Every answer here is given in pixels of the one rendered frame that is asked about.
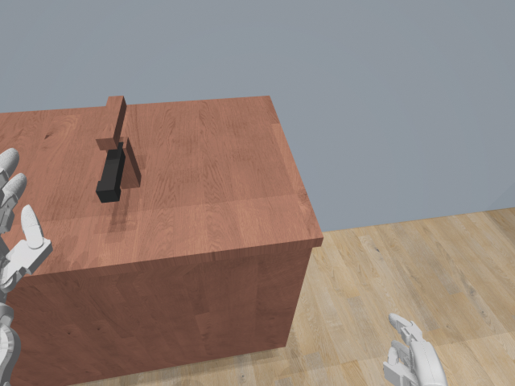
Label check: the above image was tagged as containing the right robot hand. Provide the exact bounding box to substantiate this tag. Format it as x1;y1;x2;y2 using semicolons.
383;313;448;386

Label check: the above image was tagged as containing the left robot hand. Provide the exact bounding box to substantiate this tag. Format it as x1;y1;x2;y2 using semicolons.
0;148;53;304

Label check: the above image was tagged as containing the counter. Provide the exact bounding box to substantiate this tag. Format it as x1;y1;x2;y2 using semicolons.
0;96;323;386

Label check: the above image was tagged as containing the left robot forearm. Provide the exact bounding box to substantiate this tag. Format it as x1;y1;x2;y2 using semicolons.
0;302;21;386

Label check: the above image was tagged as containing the tap lever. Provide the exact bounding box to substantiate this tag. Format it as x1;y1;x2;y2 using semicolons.
96;142;126;203

